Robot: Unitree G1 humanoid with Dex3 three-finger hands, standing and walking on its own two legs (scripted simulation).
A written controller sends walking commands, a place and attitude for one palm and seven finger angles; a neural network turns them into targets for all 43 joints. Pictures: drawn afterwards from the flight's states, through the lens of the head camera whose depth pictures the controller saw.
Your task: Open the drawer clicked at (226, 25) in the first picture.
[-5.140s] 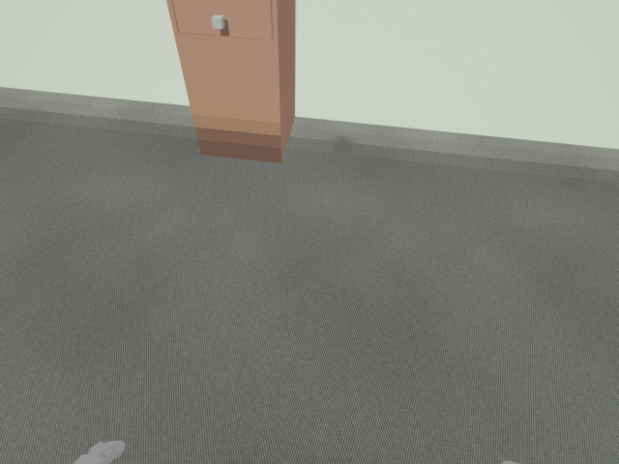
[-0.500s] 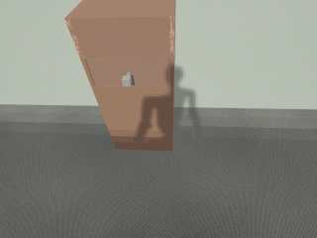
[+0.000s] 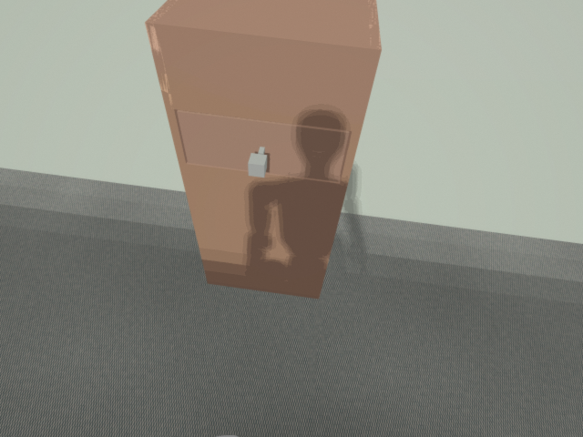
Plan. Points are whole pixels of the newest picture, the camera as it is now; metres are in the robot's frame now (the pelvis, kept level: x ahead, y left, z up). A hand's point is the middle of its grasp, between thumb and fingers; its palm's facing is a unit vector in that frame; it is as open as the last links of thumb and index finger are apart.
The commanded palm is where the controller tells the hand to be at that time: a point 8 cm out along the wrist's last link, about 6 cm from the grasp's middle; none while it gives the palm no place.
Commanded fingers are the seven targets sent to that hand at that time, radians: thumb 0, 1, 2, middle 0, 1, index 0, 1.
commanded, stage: take the last steps up to it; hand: left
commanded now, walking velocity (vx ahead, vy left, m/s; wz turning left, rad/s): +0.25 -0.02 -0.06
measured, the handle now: (259, 159) +0.69 +0.14 -0.06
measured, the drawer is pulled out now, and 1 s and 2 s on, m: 0.00 0.00 0.00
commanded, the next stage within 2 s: come to a stop and stand still in 0.30 s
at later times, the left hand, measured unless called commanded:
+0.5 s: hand (230, 362) +0.26 +0.12 -0.15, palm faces -0.03 -0.98 -0.21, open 7.4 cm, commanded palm none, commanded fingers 0.00 0.90 0.90 -0.20 -0.30 -0.20 -0.30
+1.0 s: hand (151, 413) +0.17 +0.23 -0.16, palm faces +0.09 -0.96 -0.28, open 7.4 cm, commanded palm none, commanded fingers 0.00 0.90 0.90 -0.20 -0.30 -0.20 -0.30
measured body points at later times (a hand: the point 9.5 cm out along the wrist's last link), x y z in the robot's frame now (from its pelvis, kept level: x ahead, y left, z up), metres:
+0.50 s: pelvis +0.15 -0.04 +0.00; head +0.17 -0.07 +0.45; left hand +0.26 +0.18 -0.13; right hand +0.06 -0.24 -0.17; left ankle +0.06 +0.09 -0.69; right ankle +0.20 -0.13 -0.73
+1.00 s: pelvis +0.13 +0.02 +0.00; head +0.12 +0.02 +0.45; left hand +0.16 +0.28 -0.14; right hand +0.24 -0.23 -0.13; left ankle +0.12 +0.12 -0.73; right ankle +0.20 -0.12 -0.72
